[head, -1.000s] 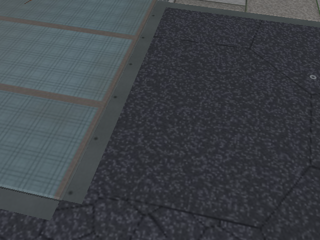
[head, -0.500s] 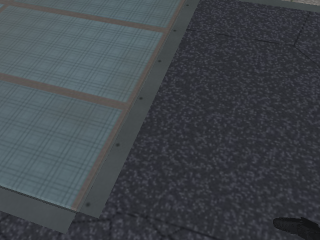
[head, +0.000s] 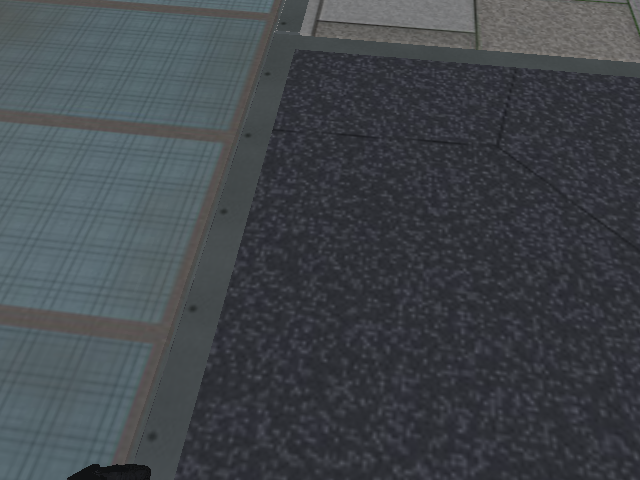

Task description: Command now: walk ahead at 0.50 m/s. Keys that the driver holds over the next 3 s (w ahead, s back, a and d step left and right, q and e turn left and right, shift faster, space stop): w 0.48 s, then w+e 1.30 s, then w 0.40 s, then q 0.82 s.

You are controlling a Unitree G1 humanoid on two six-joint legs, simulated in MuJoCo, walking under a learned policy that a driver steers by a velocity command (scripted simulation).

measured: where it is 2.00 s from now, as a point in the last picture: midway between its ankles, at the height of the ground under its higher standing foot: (410, 246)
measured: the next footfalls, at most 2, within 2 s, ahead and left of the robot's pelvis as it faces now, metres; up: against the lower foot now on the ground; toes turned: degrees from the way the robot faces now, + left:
right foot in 0.10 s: +0.26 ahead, -0.13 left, +0.00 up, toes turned -2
left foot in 0.66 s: +0.56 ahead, +0.10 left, +0.00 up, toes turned -2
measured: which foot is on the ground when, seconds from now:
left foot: down 0.00-0.12, up 0.14-0.64, down 0.66-1.00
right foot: up 0.00-0.08, down 0.10-0.66, up 0.68-1.00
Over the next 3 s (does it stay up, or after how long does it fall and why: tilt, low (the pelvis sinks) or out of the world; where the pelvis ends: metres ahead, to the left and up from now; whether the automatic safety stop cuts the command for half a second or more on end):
stays up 1.25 -0.51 0.00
